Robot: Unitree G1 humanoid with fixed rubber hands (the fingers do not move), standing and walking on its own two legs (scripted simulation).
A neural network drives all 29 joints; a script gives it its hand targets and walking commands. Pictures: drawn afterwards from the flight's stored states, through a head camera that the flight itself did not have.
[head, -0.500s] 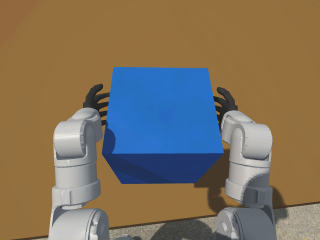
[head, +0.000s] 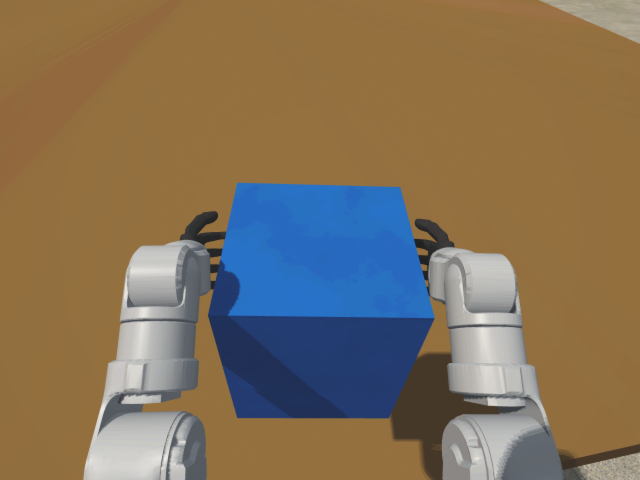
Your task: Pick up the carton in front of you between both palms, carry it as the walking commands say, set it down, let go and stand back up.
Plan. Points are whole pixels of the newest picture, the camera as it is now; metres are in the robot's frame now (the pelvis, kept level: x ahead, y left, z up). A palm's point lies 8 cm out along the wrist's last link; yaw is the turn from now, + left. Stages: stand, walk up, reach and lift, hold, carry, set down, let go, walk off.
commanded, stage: carry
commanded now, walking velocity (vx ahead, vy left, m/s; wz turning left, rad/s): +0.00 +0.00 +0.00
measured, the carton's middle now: (316, 305) +0.34 +0.00 +0.06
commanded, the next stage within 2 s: none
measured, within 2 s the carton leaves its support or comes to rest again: neither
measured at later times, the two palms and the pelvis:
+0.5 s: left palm (207, 258) +0.34 +0.13 +0.15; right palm (464, 257) +0.34 -0.17 +0.15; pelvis -0.01 -0.02 +0.00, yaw +0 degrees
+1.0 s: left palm (205, 163) +0.51 +0.15 +0.17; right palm (412, 157) +0.53 -0.15 +0.17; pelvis +0.14 -0.01 +0.00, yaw -2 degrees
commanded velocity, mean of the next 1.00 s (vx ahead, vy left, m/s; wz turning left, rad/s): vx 0.37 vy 0.00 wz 0.00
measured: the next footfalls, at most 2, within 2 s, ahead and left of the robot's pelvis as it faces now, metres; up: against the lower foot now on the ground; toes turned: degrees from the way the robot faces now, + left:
left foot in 1.14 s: +0.46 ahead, +0.12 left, +0.12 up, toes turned +4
right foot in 1.70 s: +0.72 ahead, -0.05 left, +0.12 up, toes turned -6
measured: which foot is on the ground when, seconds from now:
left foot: down 0.00-0.72, up 0.74-1.00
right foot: down 0.00-1.00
